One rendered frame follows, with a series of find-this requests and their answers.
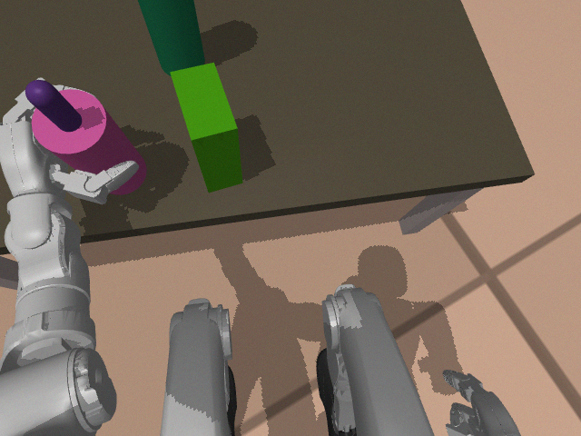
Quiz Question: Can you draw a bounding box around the right robot hand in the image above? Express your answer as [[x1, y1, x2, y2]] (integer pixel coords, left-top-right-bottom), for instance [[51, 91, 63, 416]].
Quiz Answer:
[[443, 370, 521, 436]]

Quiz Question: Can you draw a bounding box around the left robot hand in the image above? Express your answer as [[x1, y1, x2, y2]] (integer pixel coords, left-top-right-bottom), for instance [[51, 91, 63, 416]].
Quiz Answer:
[[0, 77, 139, 204]]

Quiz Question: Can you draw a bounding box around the right robot foot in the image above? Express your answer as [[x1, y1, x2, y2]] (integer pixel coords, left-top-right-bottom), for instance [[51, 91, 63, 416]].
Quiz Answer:
[[316, 348, 357, 436]]

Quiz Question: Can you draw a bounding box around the coffee table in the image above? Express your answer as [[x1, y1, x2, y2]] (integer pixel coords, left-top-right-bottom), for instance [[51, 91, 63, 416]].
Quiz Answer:
[[0, 0, 535, 290]]

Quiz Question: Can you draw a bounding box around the left robot arm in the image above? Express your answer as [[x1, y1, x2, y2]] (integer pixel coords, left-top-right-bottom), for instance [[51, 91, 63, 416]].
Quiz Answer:
[[0, 192, 117, 436]]

